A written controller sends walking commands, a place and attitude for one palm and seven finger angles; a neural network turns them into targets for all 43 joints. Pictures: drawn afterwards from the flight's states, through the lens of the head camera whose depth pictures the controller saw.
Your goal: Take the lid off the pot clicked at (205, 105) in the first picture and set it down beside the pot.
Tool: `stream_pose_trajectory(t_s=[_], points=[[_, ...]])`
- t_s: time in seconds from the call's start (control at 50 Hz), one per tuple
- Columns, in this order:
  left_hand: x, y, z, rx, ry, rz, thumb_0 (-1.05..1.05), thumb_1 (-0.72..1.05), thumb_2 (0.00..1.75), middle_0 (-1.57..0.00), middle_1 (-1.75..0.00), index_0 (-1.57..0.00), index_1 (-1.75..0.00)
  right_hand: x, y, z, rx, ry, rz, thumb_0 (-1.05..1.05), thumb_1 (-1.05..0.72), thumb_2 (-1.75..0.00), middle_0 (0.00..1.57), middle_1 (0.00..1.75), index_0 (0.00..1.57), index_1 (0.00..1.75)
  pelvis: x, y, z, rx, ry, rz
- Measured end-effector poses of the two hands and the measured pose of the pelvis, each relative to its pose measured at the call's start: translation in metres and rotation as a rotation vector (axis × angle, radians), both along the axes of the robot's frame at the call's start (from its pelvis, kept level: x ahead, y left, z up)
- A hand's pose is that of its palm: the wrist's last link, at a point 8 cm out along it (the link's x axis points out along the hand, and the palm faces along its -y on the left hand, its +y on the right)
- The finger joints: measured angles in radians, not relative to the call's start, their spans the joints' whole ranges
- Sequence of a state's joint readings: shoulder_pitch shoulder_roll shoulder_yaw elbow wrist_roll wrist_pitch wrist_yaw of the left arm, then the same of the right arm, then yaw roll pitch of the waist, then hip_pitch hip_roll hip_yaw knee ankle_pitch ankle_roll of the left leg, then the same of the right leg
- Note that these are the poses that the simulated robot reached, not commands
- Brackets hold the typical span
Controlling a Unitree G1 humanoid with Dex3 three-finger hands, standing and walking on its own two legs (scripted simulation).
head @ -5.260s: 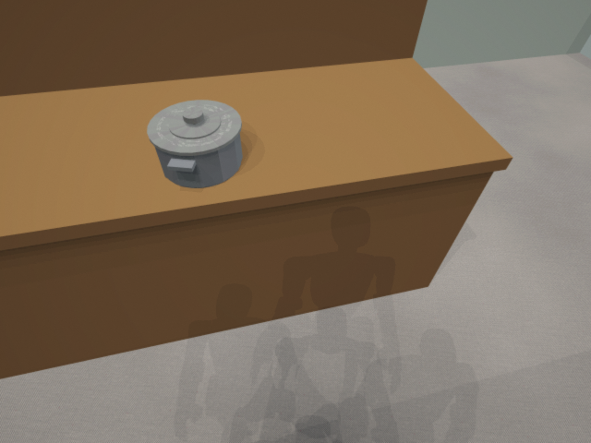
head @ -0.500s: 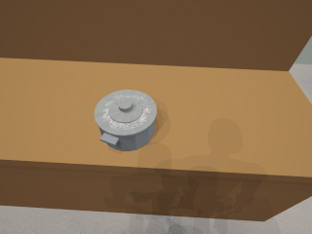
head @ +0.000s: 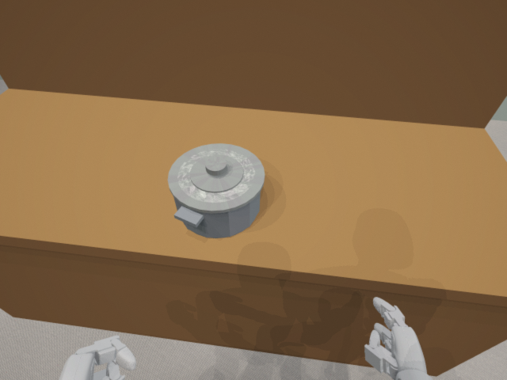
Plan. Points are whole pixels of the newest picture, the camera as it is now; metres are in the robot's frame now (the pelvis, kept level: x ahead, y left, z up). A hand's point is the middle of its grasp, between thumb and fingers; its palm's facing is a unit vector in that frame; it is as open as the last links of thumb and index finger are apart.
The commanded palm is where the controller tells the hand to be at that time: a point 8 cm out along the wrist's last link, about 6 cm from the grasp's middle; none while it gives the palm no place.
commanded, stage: raise the hand higher, near the body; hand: left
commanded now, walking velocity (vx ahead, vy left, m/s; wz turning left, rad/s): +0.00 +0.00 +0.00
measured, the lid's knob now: (216, 166) +0.50 +0.14 +0.04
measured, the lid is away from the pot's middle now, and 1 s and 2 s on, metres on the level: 0.00 0.00 0.00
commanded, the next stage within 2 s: reach forward and open the fingers in 0.88 s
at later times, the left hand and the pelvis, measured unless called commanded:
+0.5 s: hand (108, 341) +0.16 +0.23 +0.01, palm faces +0.20 -0.91 -0.37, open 3.1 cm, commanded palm +0.11 +0.27 +0.06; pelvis +0.02 +0.01 +0.00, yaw -2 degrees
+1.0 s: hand (96, 288) +0.19 +0.23 +0.11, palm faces +0.29 -0.87 -0.41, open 3.1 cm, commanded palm +0.15 +0.27 +0.13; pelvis +0.02 +0.00 +0.01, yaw -2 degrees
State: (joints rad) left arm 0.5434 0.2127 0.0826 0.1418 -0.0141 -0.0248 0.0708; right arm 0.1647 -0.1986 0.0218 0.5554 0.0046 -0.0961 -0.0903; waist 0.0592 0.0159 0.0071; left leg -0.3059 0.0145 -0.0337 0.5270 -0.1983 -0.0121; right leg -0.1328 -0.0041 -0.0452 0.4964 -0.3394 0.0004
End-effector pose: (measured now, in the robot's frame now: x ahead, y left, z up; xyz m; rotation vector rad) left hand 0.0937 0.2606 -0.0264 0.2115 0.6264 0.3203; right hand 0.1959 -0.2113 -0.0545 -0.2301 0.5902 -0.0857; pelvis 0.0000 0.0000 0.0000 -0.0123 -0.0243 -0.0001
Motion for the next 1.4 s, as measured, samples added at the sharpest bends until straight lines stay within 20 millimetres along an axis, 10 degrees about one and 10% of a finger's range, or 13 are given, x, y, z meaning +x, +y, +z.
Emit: stream_pose_trajectory(t_s=[0.26, 0.68, 1.0, 1.2, 1.4], points=[[0.018, 0.013, 0.028, 0.085, -0.041, -0.041, 0.01, 0.90, 0.90, -1.28, -1.48, -1.28, -1.49, -0.043, -0.005, -0.033, 0.024, 0.152, -0.089, 0.01, -0.90, -0.90, 0.20, 0.30, 0.20, 0.30, 0.008, 0.005, 0.001, 0.007, -0.005, -0.023], [0.043, 0.013, 0.100, 0.176, -0.300, -0.100, 0.01, 0.89, 0.90, -1.30, -1.50, -1.29, -1.50, 0.013, 0.007, -0.002, 0.042, -0.019, -0.036, 0.01, -0.91, -0.90, 0.20, 0.30, 0.20, 0.30, 0.020, 0.009, 0.004, 0.011, -0.025, -0.032], [0.064, 0.009, 0.154, 0.274, -0.501, -0.129, 0.01, 0.89, 0.90, -1.30, -1.50, -1.30, -1.50, 0.002, 0.002, -0.013, 0.058, 0.035, -0.027, 0.01, -0.90, -0.90, 0.20, 0.30, 0.20, 0.30, 0.020, 0.001, 0.005, 0.011, -0.038, -0.036], [0.080, 0.000, 0.171, 1.100, -0.118, -0.578, 0.00, 0.79, 0.91, -1.23, -1.41, -1.23, -1.41, 0.000, -0.018, -0.032, 0.073, 0.175, -0.023, 0.01, -0.91, -0.90, 0.20, 0.30, 0.20, 0.30, 0.007, -0.001, -0.001, 0.010, 0.030, -0.048], [0.099, 0.003, 0.172, 1.124, 0.004, -0.796, 0.00, 0.52, 1.02, -1.15, -1.06, -1.14, -1.07, 0.002, -0.014, -0.031, 0.086, 0.150, -0.030, 0.01, -0.91, -0.90, 0.20, 0.30, 0.20, 0.30, -0.002, 0.002, 0.001, 0.002, 0.010, -0.013]])
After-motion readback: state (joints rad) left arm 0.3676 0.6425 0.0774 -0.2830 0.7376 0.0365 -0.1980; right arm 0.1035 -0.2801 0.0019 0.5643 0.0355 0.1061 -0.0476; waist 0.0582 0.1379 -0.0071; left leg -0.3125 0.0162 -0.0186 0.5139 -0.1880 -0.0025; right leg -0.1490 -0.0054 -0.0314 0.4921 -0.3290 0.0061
